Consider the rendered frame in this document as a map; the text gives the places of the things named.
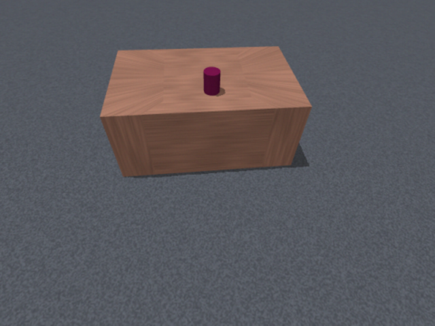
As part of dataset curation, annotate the can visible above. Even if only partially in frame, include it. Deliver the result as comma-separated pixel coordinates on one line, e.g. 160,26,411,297
203,67,220,96

